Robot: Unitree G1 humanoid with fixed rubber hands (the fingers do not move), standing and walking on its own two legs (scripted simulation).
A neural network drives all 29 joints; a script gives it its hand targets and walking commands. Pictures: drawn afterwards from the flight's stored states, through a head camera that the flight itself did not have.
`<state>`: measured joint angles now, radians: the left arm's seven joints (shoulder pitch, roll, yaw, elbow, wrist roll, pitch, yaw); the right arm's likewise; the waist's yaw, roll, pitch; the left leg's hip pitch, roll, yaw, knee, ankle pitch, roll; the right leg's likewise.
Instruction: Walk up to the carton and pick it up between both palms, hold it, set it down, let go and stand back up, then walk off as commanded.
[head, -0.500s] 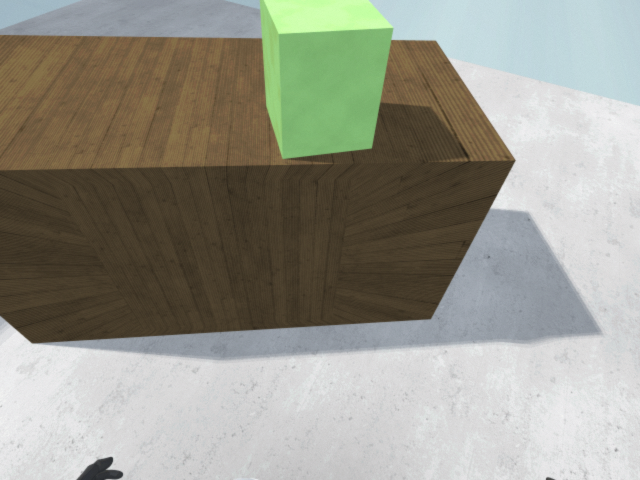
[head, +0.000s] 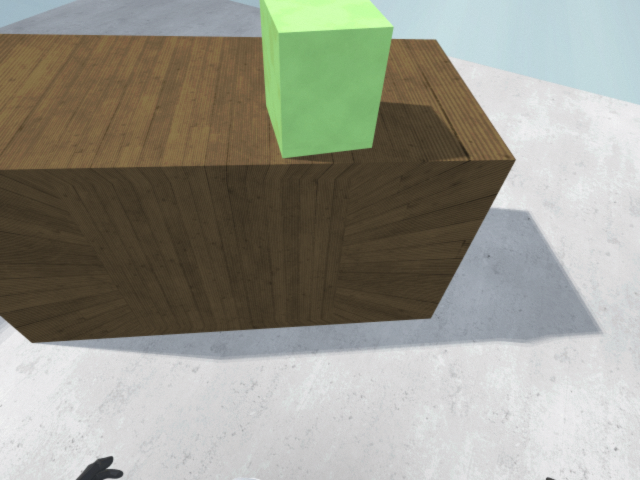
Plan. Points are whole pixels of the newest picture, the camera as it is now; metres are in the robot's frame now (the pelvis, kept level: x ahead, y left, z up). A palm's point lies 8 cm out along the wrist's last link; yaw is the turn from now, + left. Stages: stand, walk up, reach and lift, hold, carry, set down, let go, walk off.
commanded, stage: stand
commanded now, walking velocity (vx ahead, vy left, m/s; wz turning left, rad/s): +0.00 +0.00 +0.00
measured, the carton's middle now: (318, 73) +0.85 +0.02 +0.08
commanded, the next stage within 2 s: none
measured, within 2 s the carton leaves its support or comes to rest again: neither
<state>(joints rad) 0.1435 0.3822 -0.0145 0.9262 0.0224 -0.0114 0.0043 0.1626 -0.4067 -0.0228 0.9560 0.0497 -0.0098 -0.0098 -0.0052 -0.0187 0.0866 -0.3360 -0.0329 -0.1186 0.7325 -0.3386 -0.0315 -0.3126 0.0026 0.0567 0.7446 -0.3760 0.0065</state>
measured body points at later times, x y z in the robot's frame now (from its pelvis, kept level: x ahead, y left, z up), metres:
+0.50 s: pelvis +0.00 +0.00 +0.00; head +0.01 +0.01 +0.45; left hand +0.11 +0.30 -0.12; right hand +0.09 -0.33 -0.11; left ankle +0.04 +0.14 -0.71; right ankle +0.02 -0.13 -0.71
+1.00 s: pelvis +0.00 +0.00 +0.00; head +0.01 +0.01 +0.45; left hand +0.11 +0.30 -0.12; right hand +0.09 -0.33 -0.11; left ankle +0.04 +0.14 -0.71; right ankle +0.02 -0.13 -0.71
